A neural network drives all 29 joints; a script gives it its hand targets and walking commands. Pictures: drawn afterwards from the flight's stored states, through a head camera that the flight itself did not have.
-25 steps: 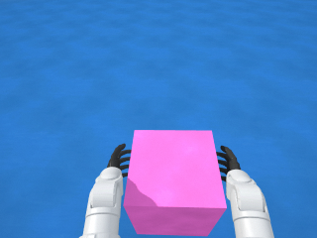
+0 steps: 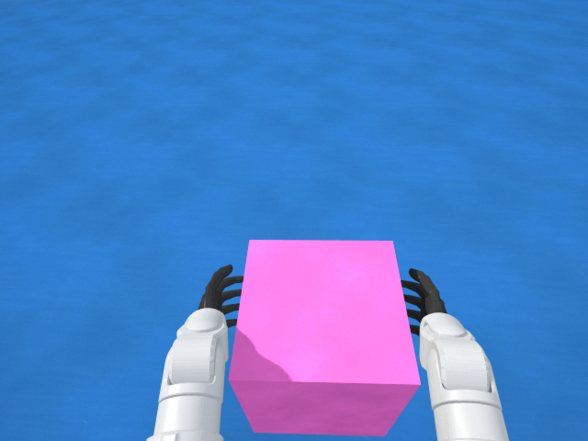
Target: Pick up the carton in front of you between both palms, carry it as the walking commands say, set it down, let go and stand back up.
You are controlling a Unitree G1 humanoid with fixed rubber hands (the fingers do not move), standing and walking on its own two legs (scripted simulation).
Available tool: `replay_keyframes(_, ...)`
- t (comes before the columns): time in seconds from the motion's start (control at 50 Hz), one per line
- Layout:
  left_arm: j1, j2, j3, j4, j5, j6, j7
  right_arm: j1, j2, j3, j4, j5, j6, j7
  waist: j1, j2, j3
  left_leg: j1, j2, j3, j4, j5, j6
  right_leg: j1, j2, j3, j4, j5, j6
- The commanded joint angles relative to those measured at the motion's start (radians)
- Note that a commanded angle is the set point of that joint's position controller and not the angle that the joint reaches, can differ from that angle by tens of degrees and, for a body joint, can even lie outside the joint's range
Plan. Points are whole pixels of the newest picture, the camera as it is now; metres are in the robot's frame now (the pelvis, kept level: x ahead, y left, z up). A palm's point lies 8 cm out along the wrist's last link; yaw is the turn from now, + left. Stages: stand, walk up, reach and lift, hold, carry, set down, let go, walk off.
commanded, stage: carry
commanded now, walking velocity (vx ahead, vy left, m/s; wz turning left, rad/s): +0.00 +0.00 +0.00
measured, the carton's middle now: (319, 342) +0.30 +0.00 -0.04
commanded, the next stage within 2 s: hold in 0.20 s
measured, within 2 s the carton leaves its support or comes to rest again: neither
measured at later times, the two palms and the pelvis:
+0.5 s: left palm (216, 327) +0.27 +0.14 +0.05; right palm (447, 344) +0.25 -0.16 +0.05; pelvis -0.02 +0.00 +0.01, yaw -2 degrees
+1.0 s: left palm (211, 320) +0.27 +0.15 +0.06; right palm (442, 333) +0.26 -0.15 +0.06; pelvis -0.02 +0.01 +0.01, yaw -2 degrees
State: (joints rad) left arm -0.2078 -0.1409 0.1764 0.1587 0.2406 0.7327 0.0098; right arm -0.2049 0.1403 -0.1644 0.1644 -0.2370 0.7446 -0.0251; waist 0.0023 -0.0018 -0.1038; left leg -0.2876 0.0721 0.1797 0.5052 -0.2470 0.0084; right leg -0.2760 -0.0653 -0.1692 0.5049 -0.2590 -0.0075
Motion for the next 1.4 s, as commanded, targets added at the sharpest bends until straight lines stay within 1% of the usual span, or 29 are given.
replay_keyframes(0.0,-0.429,-0.878,-0.55,-0.049,-0.24,-0.03,-0.214,-0.46,0.887,0.553,-0.078,0.25,-0.043,0.22,0.0,0.004,-0.227,0.094,0.104,-0.105,-0.069,0.183,0.0,0.067,-0.106,0.1,-0.073,0.189,-0.006)
replay_keyframes(0.18,-0.429,-0.88,-0.55,-0.049,-0.24,-0.029,-0.215,-0.46,0.888,0.554,-0.078,0.25,-0.043,0.22,-0.001,0.004,-0.228,0.09,0.104,-0.105,-0.07,0.177,0.0,0.063,-0.106,0.101,-0.073,0.184,-0.006)
replay_keyframes(0.2,-0.334,-0.907,-0.525,-0.059,-0.228,-0.019,-0.224,-0.36,0.914,0.53,-0.088,0.237,-0.034,0.227,-0.003,0.0,-0.124,0.249,-0.159,-0.249,-0.109,0.402,0.026,0.221,0.147,0.247,-0.118,0.43,-0.02)
replay_keyframes(0.22,-0.351,-0.877,-0.513,-0.099,-0.218,-0.032,-0.222,-0.375,0.89,0.527,-0.129,0.221,-0.045,0.226,0.006,-0.005,-0.171,0.274,-0.142,-0.272,-0.107,0.484,0.024,0.239,0.136,0.267,-0.107,0.506,-0.021)
replay_keyframes(0.24,-0.352,-0.873,-0.52,-0.106,-0.214,-0.03,-0.221,-0.374,0.88,0.518,-0.123,0.221,-0.047,0.223,0.004,-0.002,-0.181,0.291,-0.149,-0.27,-0.12,0.47,0.011,0.281,0.139,0.262,-0.124,0.485,-0.015)
replay_keyframes(0.26,-0.379,-0.868,-0.524,-0.102,-0.22,-0.033,-0.224,-0.389,0.883,0.517,-0.109,0.215,-0.051,0.219,0.005,0.001,-0.173,0.255,-0.153,-0.27,-0.135,0.431,-0.002,0.323,0.145,0.258,-0.13,0.46,-0.01)
replay_keyframes(0.28,-0.401,-0.863,-0.54,-0.097,-0.229,-0.033,-0.227,-0.384,0.878,0.499,-0.085,0.209,-0.055,0.212,-0.011,0.003,-0.166,0.224,-0.16,-0.265,-0.139,0.381,-0.01,0.363,0.146,0.259,-0.146,0.405,-0.01)
replay_keyframes(0.3,-0.402,-0.872,-0.535,-0.078,-0.229,-0.038,-0.23,-0.406,0.884,0.506,-0.087,0.21,-0.058,0.212,-0.012,-0.009,-0.146,0.241,-0.16,-0.264,-0.151,0.312,-0.005,0.329,0.147,0.256,-0.152,0.353,-0.007)
replay_keyframes(0.32,-0.411,-0.873,-0.53,-0.067,-0.226,-0.041,-0.232,-0.416,0.889,0.505,-0.083,0.209,-0.058,0.213,-0.013,-0.003,-0.13,0.232,-0.161,-0.263,-0.156,0.277,-0.001,0.324,0.145,0.255,-0.155,0.322,-0.008)
replay_keyframes(0.34,-0.416,-0.875,-0.523,-0.054,-0.223,-0.042,-0.233,-0.432,0.895,0.509,-0.08,0.215,-0.059,0.217,-0.006,-0.004,-0.124,0.237,-0.159,-0.263,-0.159,0.25,0.003,0.309,0.143,0.255,-0.156,0.288,-0.006)
replay_keyframes(0.36,-0.419,-0.879,-0.515,-0.041,-0.217,-0.043,-0.234,-0.446,0.901,0.512,-0.075,0.22,-0.059,0.222,0.003,-0.001,-0.114,0.235,-0.158,-0.264,-0.161,0.227,0.008,0.297,0.141,0.254,-0.159,0.259,-0.006)
replay_keyframes(0.42,-0.435,-0.897,-0.493,-0.006,-0.204,-0.042,-0.238,-0.484,0.915,0.51,-0.05,0.226,-0.057,0.24,0.014,0.001,-0.09,0.228,-0.155,-0.265,-0.168,0.165,0.014,0.27,0.14,0.249,-0.166,0.186,-0.005)
replay_keyframes(0.52,-0.481,-0.923,-0.465,0.053,-0.192,-0.039,-0.255,-0.527,0.934,0.477,0.013,0.217,-0.052,0.262,0.01,0.005,-0.047,0.217,-0.147,-0.259,-0.181,0.056,0.017,0.234,0.137,0.245,-0.178,0.073,-0.008)
replay_keyframes(0.64,-0.549,-0.957,-0.448,0.107,-0.194,-0.04,-0.284,-0.58,0.966,0.445,0.075,0.207,-0.053,0.287,0.0,0.008,-0.035,0.21,-0.138,-0.257,-0.189,-0.029,0.016,0.211,0.133,0.241,-0.185,-0.015,-0.012)
replay_keyframes(0.76,-0.593,-0.975,-0.43,0.153,-0.191,-0.044,-0.301,-0.625,0.985,0.429,0.119,0.205,-0.056,0.303,-0.001,0.007,-0.033,0.198,-0.132,-0.259,-0.193,-0.07,0.016,0.206,0.13,0.241,-0.186,-0.048,-0.01)
replay_keyframes(0.86,-0.602,-0.975,-0.417,0.173,-0.187,-0.044,-0.302,-0.636,0.985,0.417,0.137,0.202,-0.055,0.303,0.0,0.006,-0.031,0.201,-0.13,-0.262,-0.194,-0.051,0.015,0.207,0.13,0.241,-0.187,-0.028,-0.009)
replay_keyframes(0.98,-0.615,-0.97,-0.411,0.165,-0.188,-0.046,-0.292,-0.64,0.977,0.404,0.139,0.197,-0.059,0.293,0.0,0.007,-0.05,0.223,-0.134,-0.265,-0.182,0.03,0.008,0.213,0.133,0.243,-0.178,0.048,-0.007)
replay_keyframes(1.04,-0.648,-0.964,-0.364,0.21,-0.162,-0.063,-0.285,-0.669,0.961,0.355,0.19,0.166,-0.077,0.289,0.001,0.008,-0.029,0.206,-0.136,-0.263,-0.17,0.016,0.007,0.192,0.134,0.243,-0.163,0.034,-0.008)
replay_keyframes(1.1,-0.695,-0.953,-0.282,0.297,-0.111,-0.099,-0.275,-0.716,0.938,0.272,0.278,0.11,-0.117,0.285,0.0,0.008,-0.005,0.173,-0.138,-0.263,-0.146,-0.006,0.009,0.149,0.136,0.239,-0.134,0.009,-0.011)
replay_keyframes(1.18,-0.719,-0.883,-0.139,0.384,-0.01,-0.175,-0.237,-0.749,0.851,0.133,0.366,0.009,-0.196,0.258,0.001,0.014,0.016,0.089,-0.144,-0.261,-0.076,0.034,0.006,0.061,0.145,0.234,-0.069,0.039,-0.016)
replay_keyframes(1.22,-0.699,-0.825,-0.079,0.404,0.036,-0.226,-0.214,-0.728,0.786,0.073,0.389,-0.039,-0.246,0.241,0.001,0.013,0.0,0.032,-0.151,-0.257,-0.037,0.084,0.002,0.007,0.154,0.233,-0.03,0.087,-0.013)
replay_keyframes(1.26,-0.66,-0.765,-0.045,0.419,0.063,-0.289,-0.199,-0.687,0.724,0.037,0.406,-0.069,-0.309,0.23,0.0,0.006,-0.037,-0.027,-0.16,-0.249,0.009,0.151,-0.001,-0.051,0.161,0.232,0.012,0.152,-0.008)
replay_keyframes(1.32,-0.635,-0.74,-0.065,0.421,0.06,-0.401,-0.187,-0.66,0.696,0.058,0.415,-0.066,-0.421,0.225,-0.002,0.004,-0.149,-0.095,-0.177,-0.243,0.09,0.248,-0.012,-0.13,0.169,0.228,0.091,0.248,0.001)
replay_keyframes(1.38,-0.673,-0.792,-0.156,0.416,0.019,-0.508,-0.18,-0.703,0.741,0.153,0.412,-0.015,-0.524,0.226,0.0,0.01,-0.326,-0.148,-0.188,-0.242,0.186,0.348,-0.022,-0.198,0.182,0.228,0.183,0.339,0.008)
